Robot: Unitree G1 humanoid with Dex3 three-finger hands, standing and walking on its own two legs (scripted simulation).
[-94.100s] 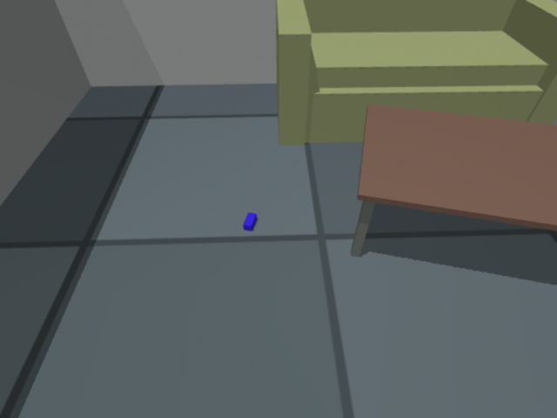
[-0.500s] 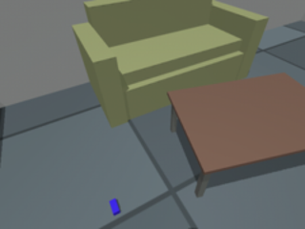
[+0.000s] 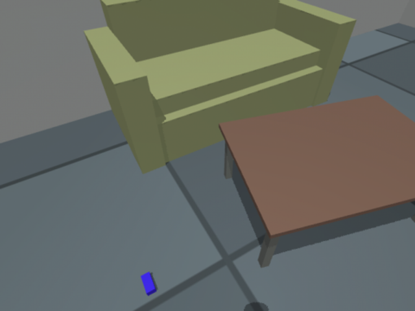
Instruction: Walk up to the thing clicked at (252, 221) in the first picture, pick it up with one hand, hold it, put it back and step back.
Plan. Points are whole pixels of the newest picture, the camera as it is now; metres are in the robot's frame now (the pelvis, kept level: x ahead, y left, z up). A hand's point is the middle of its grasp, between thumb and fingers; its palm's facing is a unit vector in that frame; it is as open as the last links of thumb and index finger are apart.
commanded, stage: stand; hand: left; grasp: from above
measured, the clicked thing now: (148, 283) +0.45 +0.30 -0.76
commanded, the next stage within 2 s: step back in 0.94 s
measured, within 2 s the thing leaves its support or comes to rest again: neither
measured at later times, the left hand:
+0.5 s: hand out of the picture +0.08 +0.24 -0.16, palm faces -0.01 -0.94 -0.34, open 7.4 cm
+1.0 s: hand out of the picture +0.10 +0.24 -0.15, palm faces -0.01 -0.94 -0.34, open 7.4 cm
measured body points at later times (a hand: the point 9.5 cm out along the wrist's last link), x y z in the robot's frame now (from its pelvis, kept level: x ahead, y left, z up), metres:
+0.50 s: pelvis +0.01 +0.00 +0.00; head +0.01 -0.01 +0.45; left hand +0.08 +0.29 -0.13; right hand +0.07 -0.30 -0.14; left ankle +0.00 +0.13 -0.75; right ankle +0.02 -0.12 -0.75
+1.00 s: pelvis +0.01 -0.01 +0.00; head +0.02 -0.01 +0.45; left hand +0.10 +0.29 -0.13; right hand +0.07 -0.31 -0.14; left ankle +0.00 +0.13 -0.75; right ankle +0.02 -0.12 -0.75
